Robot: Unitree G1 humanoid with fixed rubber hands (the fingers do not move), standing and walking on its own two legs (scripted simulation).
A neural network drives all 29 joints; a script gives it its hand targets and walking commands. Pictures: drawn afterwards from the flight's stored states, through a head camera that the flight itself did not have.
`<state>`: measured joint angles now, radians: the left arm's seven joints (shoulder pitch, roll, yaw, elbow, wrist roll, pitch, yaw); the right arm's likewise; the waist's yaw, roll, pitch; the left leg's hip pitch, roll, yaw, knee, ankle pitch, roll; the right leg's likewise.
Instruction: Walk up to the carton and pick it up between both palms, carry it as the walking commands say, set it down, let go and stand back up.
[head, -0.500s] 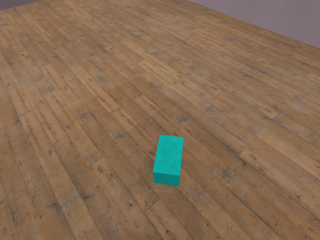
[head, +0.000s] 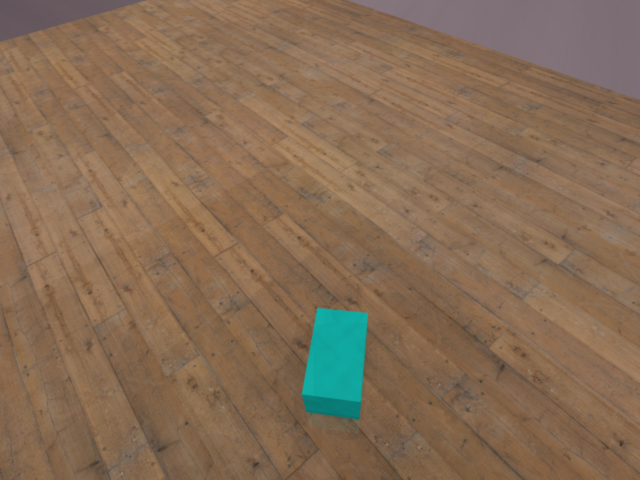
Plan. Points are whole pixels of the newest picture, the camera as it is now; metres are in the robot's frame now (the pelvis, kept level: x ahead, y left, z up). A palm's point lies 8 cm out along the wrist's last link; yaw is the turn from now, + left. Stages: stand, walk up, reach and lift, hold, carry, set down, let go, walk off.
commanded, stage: walk up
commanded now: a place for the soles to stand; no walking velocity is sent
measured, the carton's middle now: (337, 361) +0.58 +0.03 -0.69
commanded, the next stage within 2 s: none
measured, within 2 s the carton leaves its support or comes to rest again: neither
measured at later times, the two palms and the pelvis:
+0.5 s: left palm out of the picture +0.11 +0.32 -0.11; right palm out of the picture +0.13 -0.29 -0.10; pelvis +0.04 +0.01 +0.00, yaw +0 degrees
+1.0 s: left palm out of the picture +0.09 +0.34 -0.09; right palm out of the picture +0.11 -0.28 -0.11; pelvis +0.04 +0.02 +0.01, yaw +0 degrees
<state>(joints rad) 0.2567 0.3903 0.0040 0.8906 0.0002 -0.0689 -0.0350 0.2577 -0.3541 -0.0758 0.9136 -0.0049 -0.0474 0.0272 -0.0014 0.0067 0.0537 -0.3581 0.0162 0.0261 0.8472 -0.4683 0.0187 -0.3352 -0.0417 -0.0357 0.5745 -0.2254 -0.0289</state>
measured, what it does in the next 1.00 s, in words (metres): steps on the spot: left foot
